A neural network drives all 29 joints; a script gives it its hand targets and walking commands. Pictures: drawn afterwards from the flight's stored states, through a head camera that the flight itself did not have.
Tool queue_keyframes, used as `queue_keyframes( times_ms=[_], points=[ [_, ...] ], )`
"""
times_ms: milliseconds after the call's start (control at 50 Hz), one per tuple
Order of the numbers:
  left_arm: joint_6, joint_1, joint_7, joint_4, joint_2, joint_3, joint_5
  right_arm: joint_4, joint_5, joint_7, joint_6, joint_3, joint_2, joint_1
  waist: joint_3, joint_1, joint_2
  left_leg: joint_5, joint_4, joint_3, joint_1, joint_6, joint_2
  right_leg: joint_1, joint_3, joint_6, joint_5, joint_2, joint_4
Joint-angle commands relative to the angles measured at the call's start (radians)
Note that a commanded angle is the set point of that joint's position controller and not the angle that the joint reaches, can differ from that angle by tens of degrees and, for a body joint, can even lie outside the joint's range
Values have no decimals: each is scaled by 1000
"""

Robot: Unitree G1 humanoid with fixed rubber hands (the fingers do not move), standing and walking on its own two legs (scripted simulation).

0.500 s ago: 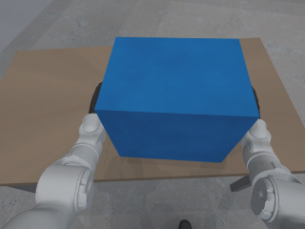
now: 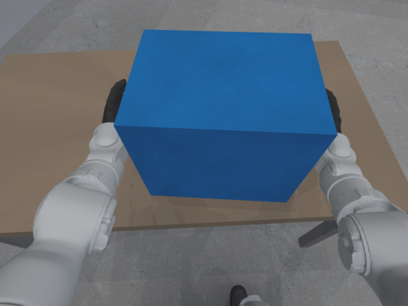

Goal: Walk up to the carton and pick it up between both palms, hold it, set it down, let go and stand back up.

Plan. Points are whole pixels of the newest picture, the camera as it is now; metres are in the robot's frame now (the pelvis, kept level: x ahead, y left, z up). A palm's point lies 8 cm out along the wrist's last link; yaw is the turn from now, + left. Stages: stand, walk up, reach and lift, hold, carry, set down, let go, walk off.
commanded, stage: set down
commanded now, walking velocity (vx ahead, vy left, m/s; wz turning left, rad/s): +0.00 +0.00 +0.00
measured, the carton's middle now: (221, 123) +0.48 -0.04 +0.02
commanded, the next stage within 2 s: none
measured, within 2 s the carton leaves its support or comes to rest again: neither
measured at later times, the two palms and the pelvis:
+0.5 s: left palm (118, 130) +0.47 +0.17 +0.04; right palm (338, 139) +0.42 -0.26 +0.04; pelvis -0.02 -0.01 -0.02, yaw +1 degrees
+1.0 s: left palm (110, 143) +0.44 +0.18 +0.04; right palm (350, 157) +0.38 -0.27 +0.03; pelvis -0.02 -0.02 -0.01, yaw +2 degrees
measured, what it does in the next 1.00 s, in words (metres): stands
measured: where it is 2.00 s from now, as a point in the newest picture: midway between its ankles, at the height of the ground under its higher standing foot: outside the picture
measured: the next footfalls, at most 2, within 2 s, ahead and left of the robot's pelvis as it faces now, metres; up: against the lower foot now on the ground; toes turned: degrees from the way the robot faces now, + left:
none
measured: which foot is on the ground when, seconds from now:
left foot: down 0.00-1.00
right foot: down 0.00-1.00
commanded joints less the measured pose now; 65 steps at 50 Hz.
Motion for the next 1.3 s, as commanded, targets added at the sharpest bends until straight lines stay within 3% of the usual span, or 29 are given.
queue_keyframes(
  times_ms=[0, 120, 140, 200, 220, 280, 360, 380, 420, 500, 520, 540, 560, 600, 620, 680, 700, 840, 880, 920, 940, 960, 980, 1060, 1100, 1140, 1200, 1240, 1280],
  points=[
    [-15, -477, -17, -160, 105, -52, -39, -161, 70, -7, -30, 65, -145, -449, -852, -43, 19, 331, -22, 28, 184, -63, -52, 608, 23, 42, 363, 23, 65],
    [7, -499, -18, -133, 208, -28, -25, -131, 113, -12, -15, 74, -254, -461, -842, -27, 63, 334, 0, 28, 190, -74, -50, 541, 14, 23, 325, 30, 81],
    [13, -499, -17, -127, 211, -43, -39, -104, 117, -10, -8, 70, -283, -467, -840, -41, 47, 309, -2, 25, 189, -73, -43, 520, 11, 24, 297, 33, 82],
    [16, -474, -21, -155, 233, -40, -48, -149, 140, -10, -1, 102, -288, -451, -881, -39, 34, 313, 12, 30, 172, -66, -51, 551, 22, 25, 331, 22, 85],
    [16, -487, -27, -187, 151, -81, -48, -155, 128, -6, 2, 95, -208, -461, -882, -57, 55, 315, 5, 20, 189, -67, -51, 526, 6, 28, 319, 23, 82],
    [18, -466, -28, -153, 212, -39, -49, -183, 134, 0, 17, 101, -261, -459, -872, -33, 6, 285, 9, 20, 151, -54, -50, 518, 7, 25, 299, 25, 97],
    [22, -448, -38, -189, 206, -52, -48, -204, 126, -4, 28, 85, -236, -430, -865, -67, 28, 247, 11, 19, 130, -48, -61, 541, 13, 27, 289, 17, 102],
    [20, -448, -43, -213, 223, -44, -56, -252, 135, 0, 33, 115, -226, -427, -880, -44, 9, 241, 11, 19, 122, -37, -63, 544, 21, 32, 281, 10, 102],
    [9, -448, -37, -261, 275, -9, -52, -324, 131, -8, 29, 100, -239, -411, -954, -43, -9, 230, 18, 23, 69, -30, -71, 596, 39, 39, 297, 2, 119],
    [46, -292, -52, -304, 297, 21, -21, -335, 160, -26, 30, 125, -252, -252, -931, -42, 37, 288, 6, 19, 117, -33, -79, 656, 50, 35, 380, 2, 109],
    [50, -332, -55, -294, 287, 8, -27, -321, 144, -25, 40, 92, -255, -288, -905, -59, 39, 251, -3, 17, 118, -35, -78, 612, 38, 35, 329, 4, 99],
    [55, -312, -60, -330, 299, 32, -32, -387, 152, -29, 31, 103, -269, -280, -897, -41, 14, 257, -1, 28, 113, -32, -78, 652, 51, 40, 329, 2, 94],
    [56, -323, -63, -352, 289, 7, -39, -390, 137, -33, 37, 90, -257, -278, -891, -65, 21, 237, -11, 20, 113, -28, -78, 632, 47, 38, 317, 0, 87],
    [65, -308, -65, -359, 305, 17, -42, -402, 149, -30, 44, 90, -268, -263, -830, -54, 26, 164, -20, 25, 98, -21, -78, 606, 57, 36, 196, -9, 70],
    [61, -286, -65, -418, 297, 7, -50, -455, 142, -32, 43, 88, -259, -229, -867, -67, 17, 181, -22, 20, 119, -22, -76, 627, 55, 36, 221, -4, 73],
    [72, -249, -69, -421, 315, 29, -68, -550, 135, -28, 58, 99, -256, -221, -860, -46, -27, 173, -26, 21, 85, -11, -85, 633, 54, 37, 218, -9, 70],
    [72, -262, -73, -424, 304, 19, -70, -520, 134, -28, 65, 87, -244, -218, -823, -54, 6, 149, -31, 21, 90, -14, -86, 611, 57, 36, 172, -15, 61],
    [77, -260, -81, -424, 315, 16, -70, -525, 100, -31, 90, 59, -238, -184, -753, -65, 0, 67, -55, 9, 59, 1, -80, 605, 71, 29, 73, -24, 55],
    [74, -230, -80, -421, 328, 38, -70, -540, 102, -32, 84, 65, -237, -160, -744, -51, -5, 71, -59, 19, 59, 3, -77, 646, 81, 33, 82, -27, 53],
    [73, -187, -79, -485, 311, 27, -57, -527, 110, -35, 76, 72, -238, -99, -770, -71, 10, 134, -63, 6, 86, -2, -75, 667, 73, 29, 185, -18, 61],
    [82, -153, -88, -444, 326, 70, -36, -542, 125, -39, 72, 106, -222, -69, -752, -35, -10, 142, -66, 16, 72, 6, -79, 719, 93, 35, 199, -29, 53],
    [85, -204, -89, -395, 323, 56, -37, -482, 114, -38, 72, 76, -237, -134, -720, -51, 5, 94, -86, 12, 58, 2, -72, 669, 78, 33, 157, -28, 48],
    [92, -156, -88, -407, 319, 80, -21, -502, 110, -40, 70, 78, -236, -90, -698, -30, -8, 99, -86, 14, 61, 0, -72, 691, 90, 34, 149, -30, 39],
    [80, -74, -86, -475, 310, 89, -5, -549, 113, -45, 25, 84, -224, -29, -723, -18, -5, 153, -90, 13, 104, -7, -65, 727, 85, 37, 214, -24, 41],
    [80, -168, -88, -466, 308, 78, -19, -528, 95, -42, 27, 60, -231, -114, -728, -40, -5, 114, -95, 15, 77, -8, -67, 689, 80, 38, 186, -25, 34],
    [75, -18, -89, -513, 306, 103, -3, -552, 123, -39, 12, 102, -215, 31, -696, -7, 1, 171, -98, 16, 133, -8, -63, 739, 86, 35, 245, -27, 27],
    [70, -89, -92, -522, 314, 104, -21, -549, 90, -40, 5, 50, -233, -39, -706, -30, -16, 121, -108, 20, 102, -11, -63, 724, 87, 43, 191, -25, 13],
    [69, -37, -95, -493, 310, 110, -13, -526, 101, -38, 6, 75, -213, 2, -657, -17, -14, 123, -110, 17, 108, -11, -63, 720, 87, 40, 192, -30, 12],
    [63, -11, -96, -578, 298, 87, -20, -561, 104, -39, -12, 76, -210, 34, -697, -36, -15, 182, -103, 13, 157, -14, -61, 750, 73, 37, 284, -14, 21]
  ],
)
